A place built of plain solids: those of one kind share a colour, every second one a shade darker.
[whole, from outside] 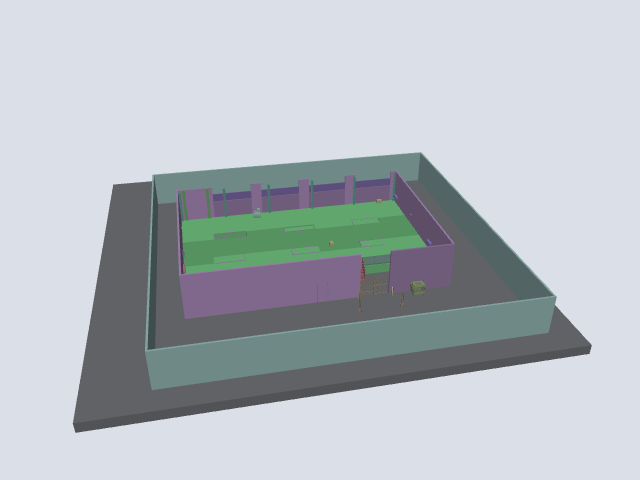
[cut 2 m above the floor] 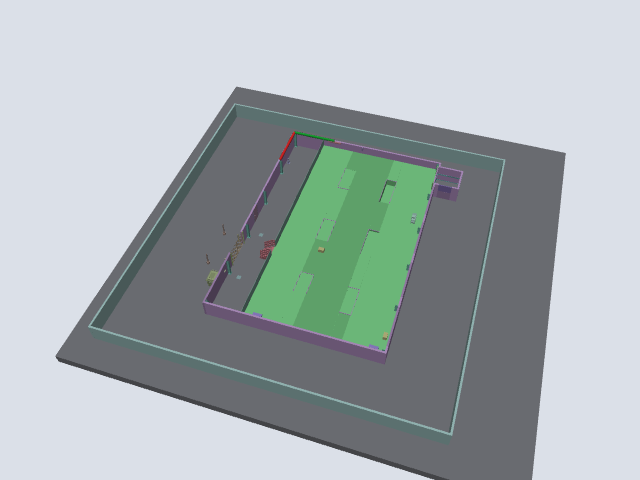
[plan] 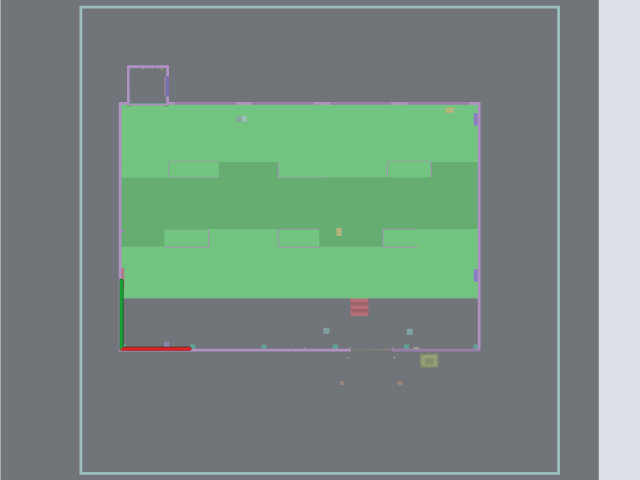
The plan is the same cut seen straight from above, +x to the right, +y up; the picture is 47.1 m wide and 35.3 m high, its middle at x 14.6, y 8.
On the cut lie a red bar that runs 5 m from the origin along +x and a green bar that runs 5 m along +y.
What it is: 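A works' hall with framed pits and covers in a raised floor; one tall room; a strip of floor behind the doors, a deck 1.01 m over it that fills the rest, and in the deck 6 framed panels of which 3 move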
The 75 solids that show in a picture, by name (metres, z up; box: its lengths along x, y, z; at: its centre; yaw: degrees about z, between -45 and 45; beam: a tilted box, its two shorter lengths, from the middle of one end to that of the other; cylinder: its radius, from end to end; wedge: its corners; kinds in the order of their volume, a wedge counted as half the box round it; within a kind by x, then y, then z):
{
 "raised_floor_bank_1": {"box": [3.15, 1.3, 1.06], "at": [1.57, 8.15, 0.48]},
 "raised_floor_bank_2": {"box": [3.5, 1.15, 1.06], "at": [1.75, 13.18, 0.48]},
 "raised_floor_bank_3": {"box": [3.25, 1.3, 1.06], "at": [4.78, 8.15, 0.48]},
 "raised_floor_bank_4": {"box": [3.65, 1.15, 0.29], "at": [5.33, 13.18, 0.1]},
 "raised_floor_bank_5": {"box": [5.15, 1.3, 1.06], "at": [8.97, 8.15, 0.48]},
 "raised_floor_bank_6": {"box": [4.4, 1.15, 1.06], "at": [9.35, 13.18, 0.48]},
 "raised_floor_bank_7": {"box": [3.0, 1.3, 1.06], "at": [13.05, 8.15, 0.48]},
 "raised_floor_bank_8": {"box": [26.2, 3.8, 1.06], "at": [13.1, 5.6, 0.48]},
 "raised_floor_bank_9": {"box": [26.2, 3.8, 1.06], "at": [13.1, 10.7, 0.48]},
 "raised_floor_bank_10": {"box": [26.2, 4.2, 1.06], "at": [13.1, 15.85, 0.48]},
 "raised_floor_bank_11": {"box": [3.45, 1.15, 0.9], "at": [13.28, 13.18, 0.4]},
 "raised_floor_bank_12": {"box": [4.7, 1.3, 1.06], "at": [16.9, 8.15, 0.48]},
 "raised_floor_bank_13": {"box": [4.6, 1.15, 1.06], "at": [17.3, 13.18, 0.48]},
 "raised_floor_bank_14": {"box": [2.45, 1.3, 1.06], "at": [20.48, 8.15, 0.48]},
 "raised_floor_bank_15": {"box": [3.15, 1.15, 1.06], "at": [21.18, 13.18, 0.48]},
 "raised_floor_bank_16": {"box": [4.5, 1.3, 1.06], "at": [23.95, 8.15, 0.48]},
 "raised_floor_bank_17": {"box": [3.45, 1.15, 1.06], "at": [24.48, 13.18, 0.48]},
 "yard_bound_1": {"box": [0.2, 34.49, 4.06], "at": [-2.98, 7.99, 1.98]},
 "yard_bound_2": {"box": [35.33, 0.2, 4.06], "at": [14.58, -9.16, 1.98]},
 "yard_bound_3": {"box": [35.33, 0.2, 4.06], "at": [14.58, 25.13, 1.98]},
 "yard_bound_4": {"box": [0.2, 34.49, 4.06], "at": [32.15, 7.99, 1.98]},
 "wall_1": {"box": [0.2, 18.35, 4.95], "at": [-0.1, 8.97, 2.42]},
 "wall_2": {"box": [0.8, 0.2, 4.95], "at": [0.2, 18.05, 2.42]},
 "wall_3": {"box": [0.2, 2.9, 2.55], "at": [0.5, 19.4, 1.23]},
 "wall_4": {"box": [2.82, 0.06, 4.95], "at": [1.95, 17.92, 2.42]},
 "wall_5": {"box": [3.1, 0.2, 2.55], "at": [1.95, 20.75, 1.23]},
 "wall_6": {"box": [0.2, 0.61, 2.55], "at": [3.4, 18.25, 1.23]},
 "wall_7": {"box": [0.2, 1.51, 1.15], "at": [3.4, 19.3, 0.53]},
 "wall_8": {"box": [0.2, 0.81, 2.55], "at": [3.4, 20.45, 1.23]},
 "wall_9": {"box": [0.61, 0.2, 4.95], "at": [3.6, 18.05, 2.42]},
 "wall_10": {"box": [4.51, 0.2, 3.1], "at": [6.15, 18.05, 1.5]},
 "wall_11": {"box": [17.06, 0.2, 4.95], "at": [8.32, -0.1, 2.42]},
 "wall_12": {"box": [1.21, 0.2, 4.95], "at": [9.0, 18.05, 2.42]},
 "wall_13": {"box": [4.56, 0.2, 3.1], "at": [11.88, 18.05, 1.5]},
 "wall_14": {"box": [1.21, 0.2, 4.95], "at": [14.75, 18.05, 2.42]},
 "wall_15": {"box": [4.51, 0.2, 3.1], "at": [17.6, 18.05, 1.5]},
 "wall_16": {"box": [1.21, 0.2, 4.95], "at": [20.45, 18.05, 2.42]},
 "wall_17": {"box": [6.56, 0.2, 4.95], "at": [23.12, -0.1, 2.42]},
 "wall_18": {"box": [4.56, 0.2, 3.1], "at": [23.32, 18.05, 1.5]},
 "wall_19": {"box": [0.81, 0.2, 4.95], "at": [26.0, 18.05, 2.42]},
 "wall_20": {"box": [0.2, 18.35, 4.95], "at": [26.3, 8.97, 2.42]},
 "door_landing_1": {"box": [1.32, 0.78, 0.22], "at": [17.5, 2.79, 0.06]},
 "door_landing_2": {"box": [1.32, 0.78, 0.39], "at": [17.5, 3.05, 0.14]},
 "door_landing_3": {"box": [1.32, 0.78, 0.55], "at": [17.5, 3.31, 0.23]},
 "door_landing_4": {"box": [1.32, 0.56, 0.72], "at": [17.5, 3.46, 0.31]},
 "door_landing_5": {"box": [1.32, 0.28, 0.89], "at": [17.5, 3.58, 0.4]},
 "window_pane_1": {"box": [0.1, 1.5, 1.06], "at": [3.45, 19.3, 1.62]},
 "window_pane_2": {"box": [4.5, 0.1, 0.91], "at": [6.15, 18.1, 3.49]},
 "window_pane_3": {"box": [4.55, 0.1, 0.91], "at": [11.88, 18.1, 3.49]},
 "window_pane_4": {"box": [4.5, 0.1, 0.91], "at": [17.6, 18.1, 3.49]},
 "window_pane_5": {"box": [4.55, 0.1, 0.91], "at": [23.32, 18.1, 3.49]},
 "deck_rail_railpanel_1": {"box": [16.9, 0.04, 0.89], "at": [8.45, 3.78, 1.6]},
 "deck_rail_railpanel_2": {"box": [8.1, 0.04, 0.89], "at": [22.15, 3.78, 1.6]},
 "pier_1": {"box": [0.34, 0.17, 4.95], "at": [0.6, 17.86, 2.42]},
 "pier_2": {"box": [0.34, 0.17, 4.95], "at": [3.3, 17.86, 2.42]},
 "beyond_waste_container_1": {"box": [0.67, 0.47, 0.22], "at": [22.64, -0.92, 1.18], "yaw": 0.5},
 "beyond_waste_container_2": {"box": [1.36, 1.02, 0.09], "at": [22.64, -0.87, 1.09], "yaw": 0.5},
 "beyond_waste_container_3": {"box": [1.06, 0.77, 0.19], "at": [22.64, -0.86, 1.17], "yaw": 0.5},
 "carton_1": {"box": [0.4, 0.6, 0.4], "at": [16.0, 8.6, 1.21]},
 "carton_2": {"box": [0.6, 0.4, 0.4], "at": [24.13, 17.55, 1.21]},
 "signing_shelf_1": {"box": [0.3, 0.9, 0.26], "at": [26.05, 5.41, 1.96]},
 "signing_shelf_2": {"box": [0.3, 0.9, 0.26], "at": [26.05, 16.87, 1.96]},
 "steel_column_1": {"box": [0.26, 0.014, 4.75], "at": [0.14, 17.69, 2.33]},
 "steel_column_2": {"box": [0.26, 0.014, 4.75], "at": [5.24, 17.69, 2.33]},
 "steel_column_3": {"box": [0.26, 0.014, 4.75], "at": [10.48, 17.69, 2.33]},
 "steel_column_4": {"box": [0.26, 0.014, 4.75], "at": [15.72, 17.69, 2.33]},
 "steel_column_5": {"box": [0.26, 0.014, 4.75], "at": [20.96, 17.69, 2.33]},
 "steel_column_6": {"box": [0.26, 0.014, 4.75], "at": [26.06, 17.69, 2.33]},
 "door_leaf_1": {"box": [1.0, 0.044, 2.15], "at": [13.1, 0.0, 1.02]},
 "bund_kerb_1": {"box": [3.75, 0.05, 0.05], "at": [5.33, 12.57, 1.03]},
 "bund_kerb_2": {"box": [3.75, 0.05, 0.05], "at": [5.33, 13.78, 1.03]},
 "bund_kerb_3": {"box": [3.1, 0.05, 0.045], "at": [13.05, 8.82, 1.03]},
 "bund_kerb_4": {"box": [3.55, 0.05, 0.05], "at": [13.28, 12.57, 1.03]},
 "bund_kerb_5": {"box": [3.25, 0.05, 0.035], "at": [21.18, 13.78, 1.03]},
 "window_1": {"box": [0.23, 1.56, 0.024], "at": [3.35, 19.3, 1.09]}
}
